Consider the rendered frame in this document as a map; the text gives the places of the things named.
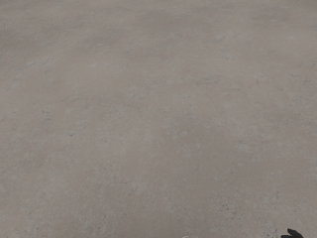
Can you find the robot right hand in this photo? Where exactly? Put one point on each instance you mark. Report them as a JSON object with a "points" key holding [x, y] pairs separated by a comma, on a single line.
{"points": [[293, 234]]}

